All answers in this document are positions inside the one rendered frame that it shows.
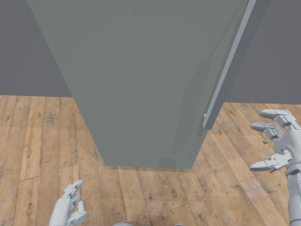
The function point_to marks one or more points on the robot right forearm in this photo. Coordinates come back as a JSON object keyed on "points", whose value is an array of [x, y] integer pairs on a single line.
{"points": [[293, 175]]}

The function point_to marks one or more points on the fridge door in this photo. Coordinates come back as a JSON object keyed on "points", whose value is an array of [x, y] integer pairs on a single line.
{"points": [[142, 72]]}

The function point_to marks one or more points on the right robot hand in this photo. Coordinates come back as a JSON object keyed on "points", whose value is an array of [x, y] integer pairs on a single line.
{"points": [[291, 141]]}

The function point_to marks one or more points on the left robot hand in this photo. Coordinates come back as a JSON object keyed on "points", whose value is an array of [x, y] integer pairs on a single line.
{"points": [[62, 214]]}

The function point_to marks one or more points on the handle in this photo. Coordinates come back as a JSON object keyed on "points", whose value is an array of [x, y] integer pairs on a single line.
{"points": [[249, 25]]}

